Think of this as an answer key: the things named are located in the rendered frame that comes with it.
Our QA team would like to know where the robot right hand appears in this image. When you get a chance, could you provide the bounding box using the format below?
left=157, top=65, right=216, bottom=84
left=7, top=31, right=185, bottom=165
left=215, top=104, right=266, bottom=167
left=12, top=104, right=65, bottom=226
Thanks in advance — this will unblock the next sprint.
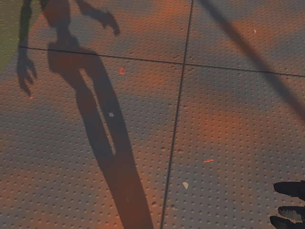
left=270, top=180, right=305, bottom=229

